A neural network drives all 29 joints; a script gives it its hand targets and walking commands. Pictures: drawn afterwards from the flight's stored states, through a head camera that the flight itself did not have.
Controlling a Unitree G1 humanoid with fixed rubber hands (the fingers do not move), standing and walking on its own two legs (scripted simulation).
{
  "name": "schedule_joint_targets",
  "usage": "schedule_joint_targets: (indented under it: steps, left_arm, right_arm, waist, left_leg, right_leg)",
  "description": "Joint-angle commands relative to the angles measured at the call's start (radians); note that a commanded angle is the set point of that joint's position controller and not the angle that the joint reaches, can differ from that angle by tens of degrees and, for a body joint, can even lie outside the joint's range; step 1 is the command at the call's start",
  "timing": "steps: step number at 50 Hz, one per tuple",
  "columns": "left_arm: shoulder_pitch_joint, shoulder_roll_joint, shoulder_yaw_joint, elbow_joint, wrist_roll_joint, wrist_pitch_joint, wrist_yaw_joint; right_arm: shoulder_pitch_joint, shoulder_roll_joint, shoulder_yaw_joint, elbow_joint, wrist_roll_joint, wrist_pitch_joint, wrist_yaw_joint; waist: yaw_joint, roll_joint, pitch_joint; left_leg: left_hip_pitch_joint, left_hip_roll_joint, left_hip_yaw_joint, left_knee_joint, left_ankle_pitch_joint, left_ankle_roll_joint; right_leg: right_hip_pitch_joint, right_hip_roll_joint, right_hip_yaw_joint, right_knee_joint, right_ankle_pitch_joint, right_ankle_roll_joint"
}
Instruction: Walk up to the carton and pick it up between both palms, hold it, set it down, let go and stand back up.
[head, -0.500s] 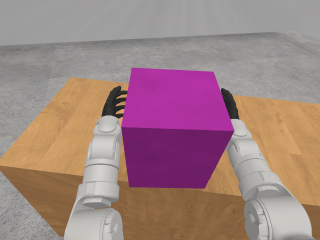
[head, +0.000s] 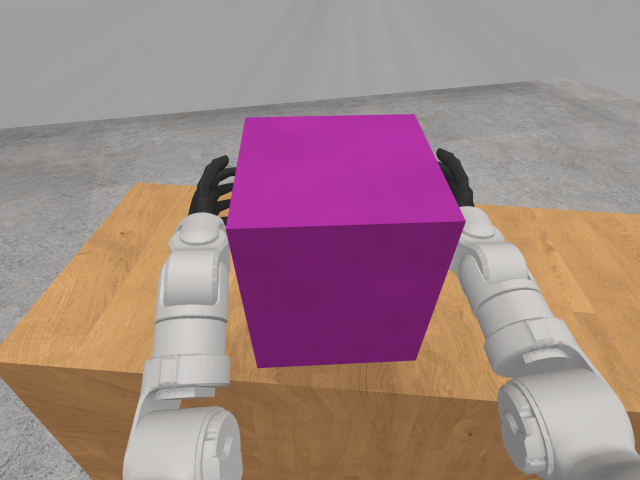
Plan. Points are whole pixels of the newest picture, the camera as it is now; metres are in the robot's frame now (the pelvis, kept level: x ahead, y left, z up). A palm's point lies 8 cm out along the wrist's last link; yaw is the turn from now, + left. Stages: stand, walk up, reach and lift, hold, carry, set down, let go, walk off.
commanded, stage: reach and lift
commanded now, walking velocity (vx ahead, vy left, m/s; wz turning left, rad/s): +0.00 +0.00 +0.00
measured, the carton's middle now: (334, 244) +0.37 +0.00 +0.15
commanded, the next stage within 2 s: hold in 1.28 s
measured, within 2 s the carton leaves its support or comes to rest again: neither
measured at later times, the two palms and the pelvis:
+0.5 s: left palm (212, 195) +0.38 +0.14 +0.23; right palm (471, 186) +0.38 -0.16 +0.24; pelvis +0.00 +0.00 +0.00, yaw -1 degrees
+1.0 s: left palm (209, 181) +0.38 +0.14 +0.24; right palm (475, 166) +0.38 -0.16 +0.26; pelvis +0.00 +0.00 +0.00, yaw -1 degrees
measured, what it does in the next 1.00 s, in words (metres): stands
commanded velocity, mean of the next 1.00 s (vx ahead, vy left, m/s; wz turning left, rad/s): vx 0.00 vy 0.00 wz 0.00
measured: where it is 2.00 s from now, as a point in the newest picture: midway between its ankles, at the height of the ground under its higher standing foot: outside the picture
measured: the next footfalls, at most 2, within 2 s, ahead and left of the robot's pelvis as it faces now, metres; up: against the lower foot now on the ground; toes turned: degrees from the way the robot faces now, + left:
none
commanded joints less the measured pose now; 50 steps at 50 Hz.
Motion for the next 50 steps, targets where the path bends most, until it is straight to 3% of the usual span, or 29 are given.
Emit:
schedule_joint_targets:
  steps: [1,3,5,7,9,10,12,13,14,16,17,18,19,21,22,23,24,27,29,31,35,40,45,49,50]
  left_arm:
    - [-0.691,-0.552,-0.411,-0.086,-0.132,-0.049,-0.156]
    - [-0.757,-0.567,-0.477,-0.218,-0.175,-0.065,-0.143]
    - [-0.714,-0.556,-0.488,-0.247,-0.178,-0.050,-0.129]
    - [-0.713,-0.497,-0.422,-0.151,-0.142,-0.028,-0.133]
    - [-0.750,-0.493,-0.367,-0.098,-0.123,-0.018,-0.148]
    - [-0.761,-0.513,-0.374,-0.079,-0.132,-0.014,-0.150]
    - [-0.810,-0.569,-0.473,-0.182,-0.194,-0.021,-0.134]
    - [-0.816,-0.572,-0.503,-0.192,-0.224,-0.023,-0.124]
    - [-0.823,-0.574,-0.506,-0.196,-0.237,-0.024,-0.116]
    - [-0.801,-0.554,-0.464,-0.123,-0.210,-0.015,-0.113]
    - [-0.808,-0.540,-0.432,-0.090,-0.189,-0.008,-0.117]
    - [-0.825,-0.527,-0.419,-0.080,-0.182,-0.005,-0.122]
    - [-0.849,-0.532,-0.409,-0.076,-0.188,-0.005,-0.120]
    - [-0.909,-0.559,-0.445,-0.137,-0.219,-0.013,-0.110]
    - [-0.874,-0.551,-0.413,-0.095,-0.205,0.000,-0.109]
    - [-0.863,-0.537,-0.396,-0.062,-0.195,0.010,-0.119]
    - [-0.822,-0.525,-0.365,-0.040,-0.175,0.020,-0.127]
    - [-0.856,-0.506,-0.357,-0.049,-0.186,0.018,-0.133]
    - [-0.857,-0.527,-0.391,-0.111,-0.199,0.019,-0.129]
    - [-0.868,-0.544,-0.430,-0.137,-0.226,0.022,-0.125]
    - [-0.896,-0.492,-0.365,-0.104,-0.210,0.030,-0.126]
    - [-0.922,-0.537,-0.421,-0.144,-0.236,0.038,-0.113]
    - [-0.938,-0.501,-0.383,-0.098,-0.219,0.056,-0.122]
    - [-0.993,-0.543,-0.432,-0.151,-0.273,0.045,-0.108]
    - [-0.930,-0.548,-0.415,-0.131,-0.263,0.057,-0.110]
  right_arm:
    - [-0.826,0.610,0.280,-0.362,0.070,-0.027,0.078]
    - [-0.837,0.644,0.332,-0.426,0.103,-0.028,0.080]
    - [-0.783,0.619,0.371,-0.440,0.139,-0.001,0.065]
    - [-0.768,0.592,0.337,-0.364,0.118,0.034,0.053]
    - [-0.812,0.619,0.289,-0.318,0.104,0.047,0.063]
    - [-0.830,0.624,0.278,-0.318,0.100,0.045,0.070]
    - [-0.896,0.645,0.317,-0.429,0.144,0.030,0.073]
    - [-0.908,0.650,0.345,-0.458,0.163,0.037,0.070]
    - [-0.909,0.654,0.361,-0.472,0.177,0.047,0.068]
    - [-0.876,0.649,0.342,-0.399,0.168,0.084,0.063]
    - [-0.863,0.621,0.299,-0.334,0.160,0.098,0.061]
    - [-0.856,0.624,0.288,-0.303,0.147,0.102,0.066]
    - [-0.878,0.630,0.269,-0.279,0.134,0.106,0.069]
    - [-0.929,0.658,0.290,-0.339,0.170,0.094,0.080]
    - [-0.924,0.649,0.305,-0.316,0.182,0.111,0.077]
    - [-0.904,0.643,0.293,-0.293,0.178,0.122,0.071]
    - [-0.898,0.640,0.304,-0.295,0.189,0.130,0.062]
    - [-0.939,0.635,0.305,-0.313,0.207,0.134,0.055]
    - [-0.922,0.649,0.331,-0.344,0.234,0.139,0.054]
    - [-0.912,0.637,0.331,-0.375,0.249,0.149,0.046]
    - [-0.918,0.636,0.318,-0.343,0.242,0.179,0.045]
    - [-0.974,0.640,0.342,-0.425,0.270,0.187,0.039]
    - [-0.928,0.609,0.291,-0.275,0.265,0.225,0.044]
    - [-1.009,0.644,0.328,-0.393,0.300,0.217,0.044]
    - [-0.971,0.626,0.329,-0.399,0.311,0.223,0.040]
  waist:
    - [-0.019,0.078,-0.409]
    - [-0.022,0.081,-0.544]
    - [-0.026,0.104,-0.560]
    - [-0.022,0.058,-0.427]
    - [0.002,0.042,-0.379]
    - [-0.003,0.057,-0.397]
    - [-0.018,0.104,-0.563]
    - [-0.029,0.104,-0.590]
    - [-0.018,0.100,-0.587]
    - [-0.033,0.077,-0.508]
    - [-0.017,0.087,-0.449]
    - [-0.027,0.088,-0.439]
    - [-0.015,0.072,-0.440]
    - [-0.014,0.096,-0.536]
    - [-0.003,0.081,-0.497]
    - [-0.020,0.076,-0.473]
    - [-0.008,0.057,-0.459]
    - [0.002,0.050,-0.487]
    - [-0.010,0.079,-0.527]
    - [-0.032,0.107,-0.554]
    - [-0.007,0.049,-0.512]
    - [-0.021,0.080,-0.582]
    - [-0.017,0.090,-0.492]
    - [-0.028,0.095,-0.612]
    - [-0.027,0.098,-0.596]
  left_leg:
    - [0.184,-0.077,0.043,-0.006,0.232,-0.007]
    - [0.253,-0.076,0.039,0.032,0.336,-0.017]
    - [0.289,-0.080,0.032,0.060,0.428,-0.027]
    - [0.206,-0.089,0.042,0.015,0.257,-0.005]
    - [0.133,-0.084,0.047,-0.043,0.097,0.019]
    - [0.145,-0.080,0.047,-0.053,0.086,0.021]
    - [0.231,-0.073,0.028,0.004,0.236,-0.008]
    - [0.260,-0.076,0.025,0.031,0.298,-0.015]
    - [0.257,-0.080,0.026,0.044,0.320,-0.018]
    - [0.222,-0.083,0.022,0.019,0.214,-0.007]
    - [0.192,-0.074,0.027,-0.007,0.157,0.002]
    - [0.164,-0.073,0.025,-0.023,0.092,0.009]
    - [0.155,-0.071,0.030,-0.039,0.076,0.015]
    - [0.182,-0.066,0.021,-0.016,0.155,-0.003]
    - [0.184,-0.070,0.016,-0.006,0.180,0.001]
    - [0.187,-0.075,0.018,-0.002,0.195,0.000]
    - [0.171,-0.079,0.033,0.004,0.206,0.005]
    - [0.141,-0.087,0.032,-0.003,0.184,0.008]
    - [0.181,-0.087,0.024,0.025,0.270,-0.004]
    - [0.206,-0.083,0.014,0.041,0.304,-0.028]
    - [0.154,-0.088,0.026,0.010,0.212,-0.006]
    - [0.200,-0.087,0.009,0.049,0.292,-0.021]
    - [0.157,-0.076,0.017,0.011,0.199,-0.018]
    - [0.179,-0.080,0.002,0.054,0.301,-0.032]
    - [0.205,-0.081,0.000,0.071,0.352,-0.036]
  right_leg:
    - [-0.054,0.087,-0.020,-0.047,0.187,0.049]
    - [-0.054,0.097,-0.027,-0.024,0.278,0.050]
    - [-0.029,0.100,-0.017,-0.010,0.376,0.053]
    - [-0.045,0.091,-0.010,-0.040,0.248,0.066]
    - [-0.080,0.076,-0.012,-0.061,0.093,0.064]
    - [-0.089,0.076,-0.008,-0.061,0.072,0.056]
    - [-0.070,0.098,-0.016,-0.034,0.189,0.042]
    - [-0.080,0.104,-0.013,-0.028,0.240,0.042]
    - [-0.085,0.107,-0.015,-0.026,0.254,0.046]
    - [-0.122,0.096,-0.005,-0.049,0.180,0.054]
    - [-0.131,0.091,0.002,-0.058,0.110,0.051]
    - [-0.144,0.081,0.006,-0.062,0.056,0.047]
    - [-0.141,0.083,0.006,-0.063,0.042,0.042]
    - [-0.123,0.090,0.005,-0.039,0.101,0.041]
    - [-0.126,0.097,0.005,-0.044,0.134,0.042]
    - [-0.120,0.093,0.005,-0.047,0.160,0.053]
    - [-0.080,0.090,0.011,-0.046,0.192,0.063]
    - [-0.095,0.088,0.019,-0.041,0.178,0.065]
    - [-0.074,0.098,0.014,-0.027,0.276,0.064]
    - [-0.079,0.108,0.004,-0.026,0.285,0.056]
    - [-0.088,0.098,0.014,-0.032,0.233,0.067]
    - [-0.097,0.113,0.016,-0.011,0.292,0.061]
    - [-0.131,0.106,0.021,-0.039,0.188,0.059]
    - [-0.103,0.116,0.023,-0.008,0.298,0.057]
    - [-0.106,0.117,0.022,-0.009,0.343,0.066]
